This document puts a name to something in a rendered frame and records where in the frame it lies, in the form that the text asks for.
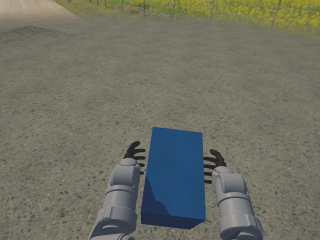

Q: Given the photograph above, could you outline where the robot right forearm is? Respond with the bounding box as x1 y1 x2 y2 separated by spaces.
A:
211 166 268 240

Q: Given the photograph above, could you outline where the robot left forearm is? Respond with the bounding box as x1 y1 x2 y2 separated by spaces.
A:
88 158 141 240

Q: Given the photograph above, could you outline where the carton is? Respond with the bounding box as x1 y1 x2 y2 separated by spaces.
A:
140 127 206 230

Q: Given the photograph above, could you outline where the robot left hand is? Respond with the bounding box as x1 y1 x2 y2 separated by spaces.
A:
123 141 146 175

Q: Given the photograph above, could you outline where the robot right hand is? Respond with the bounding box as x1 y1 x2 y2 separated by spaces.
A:
203 149 227 184

